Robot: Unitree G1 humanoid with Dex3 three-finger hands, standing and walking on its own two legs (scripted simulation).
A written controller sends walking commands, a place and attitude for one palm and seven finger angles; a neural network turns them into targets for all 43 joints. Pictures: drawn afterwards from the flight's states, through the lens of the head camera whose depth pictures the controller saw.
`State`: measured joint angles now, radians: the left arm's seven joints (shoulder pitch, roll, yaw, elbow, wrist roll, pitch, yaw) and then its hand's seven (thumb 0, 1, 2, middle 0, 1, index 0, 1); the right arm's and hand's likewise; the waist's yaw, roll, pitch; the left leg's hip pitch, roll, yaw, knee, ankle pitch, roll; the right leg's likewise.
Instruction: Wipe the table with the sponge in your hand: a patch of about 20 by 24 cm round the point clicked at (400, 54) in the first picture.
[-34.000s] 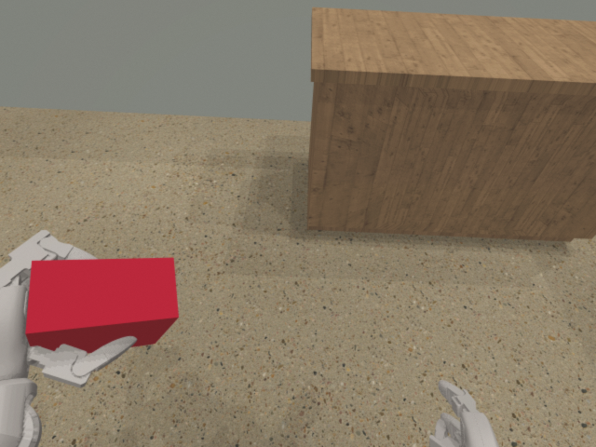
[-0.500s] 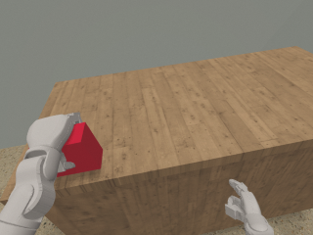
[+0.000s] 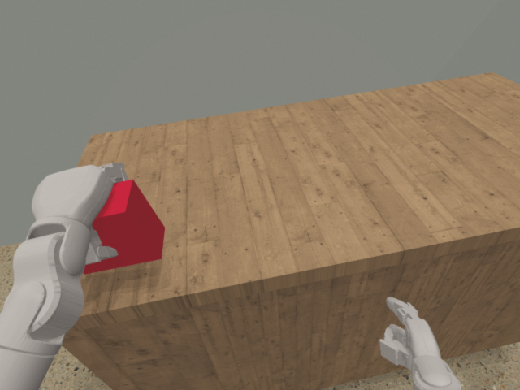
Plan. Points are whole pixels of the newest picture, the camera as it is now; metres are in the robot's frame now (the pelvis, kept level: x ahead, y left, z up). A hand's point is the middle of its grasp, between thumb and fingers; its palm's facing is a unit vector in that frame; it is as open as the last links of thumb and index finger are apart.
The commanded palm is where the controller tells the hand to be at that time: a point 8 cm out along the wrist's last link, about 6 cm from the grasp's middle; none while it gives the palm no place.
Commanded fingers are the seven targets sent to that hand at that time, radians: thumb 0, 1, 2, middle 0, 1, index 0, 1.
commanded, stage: lift the sponge slowly off the table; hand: left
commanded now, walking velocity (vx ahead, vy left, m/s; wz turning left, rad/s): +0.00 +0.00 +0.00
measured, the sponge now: (114, 236) +0.26 +0.28 +0.14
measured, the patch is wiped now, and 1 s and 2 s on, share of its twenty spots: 1.00 1.00 1.00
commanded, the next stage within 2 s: bring the sponge back beside the body in 0.58 s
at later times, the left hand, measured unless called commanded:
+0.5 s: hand (93, 193) +0.26 +0.27 +0.23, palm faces +0.27 -0.09 -0.96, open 10.1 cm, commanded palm +0.22 +0.27 +0.29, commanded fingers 0.00 0.10 1.30 -1.20 -1.60 -1.20 -1.60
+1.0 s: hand (84, 206) +0.24 +0.27 +0.22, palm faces +0.27 -0.10 -0.96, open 10.1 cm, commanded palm +0.19 +0.27 +0.29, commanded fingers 0.00 0.10 1.30 -1.20 -1.60 -1.20 -1.60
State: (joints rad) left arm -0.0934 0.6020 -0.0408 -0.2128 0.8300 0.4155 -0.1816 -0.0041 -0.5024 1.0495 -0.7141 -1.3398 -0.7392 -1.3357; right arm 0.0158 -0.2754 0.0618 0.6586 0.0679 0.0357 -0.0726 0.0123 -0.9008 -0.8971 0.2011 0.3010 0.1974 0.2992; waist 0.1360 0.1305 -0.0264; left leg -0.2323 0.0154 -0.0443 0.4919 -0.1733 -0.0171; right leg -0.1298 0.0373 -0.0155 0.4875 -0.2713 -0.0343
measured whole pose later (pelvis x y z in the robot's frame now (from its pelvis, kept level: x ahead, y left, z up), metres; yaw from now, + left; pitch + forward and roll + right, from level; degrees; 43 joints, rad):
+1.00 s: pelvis -0.01 +0.00 +0.00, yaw -1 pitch -5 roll -1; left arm -0.07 0.64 0.01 -0.37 0.76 0.48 -0.19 0.00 -0.51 1.05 -0.72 -1.34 -0.74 -1.33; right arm 0.00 -0.27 0.08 0.62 0.08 0.06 -0.08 0.01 -0.90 -0.90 0.20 0.30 0.20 0.30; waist 0.15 0.14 -0.04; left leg -0.25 0.02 -0.03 0.51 -0.17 -0.02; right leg -0.16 0.04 0.00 0.51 -0.27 -0.03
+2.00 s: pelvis -0.01 +0.01 +0.00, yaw -1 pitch -6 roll -1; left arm 0.18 0.66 0.08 -0.54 0.72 0.42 -0.15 0.00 -0.51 1.05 -0.72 -1.34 -0.75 -1.33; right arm 0.03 -0.26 0.07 0.62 0.06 0.02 -0.10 0.01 -0.90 -0.90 0.20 0.30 0.18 0.29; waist 0.17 0.12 -0.03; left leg -0.24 0.01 -0.04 0.53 -0.18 -0.01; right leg -0.14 0.04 0.00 0.52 -0.27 -0.02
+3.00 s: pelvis -0.06 +0.02 -0.02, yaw +0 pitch +3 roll -2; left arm 0.43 0.52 0.53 -0.74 -0.07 -0.19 0.12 -0.01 -0.51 1.05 -0.72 -1.33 -0.75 -1.33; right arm 0.21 -0.22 0.01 0.61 0.02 -0.08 -0.07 0.01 -0.90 -0.90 0.20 0.30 0.20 0.30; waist -0.03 0.01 0.00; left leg -0.47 -0.01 -0.05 0.70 -0.28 0.02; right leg -0.44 0.03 -0.02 0.61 -0.21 0.00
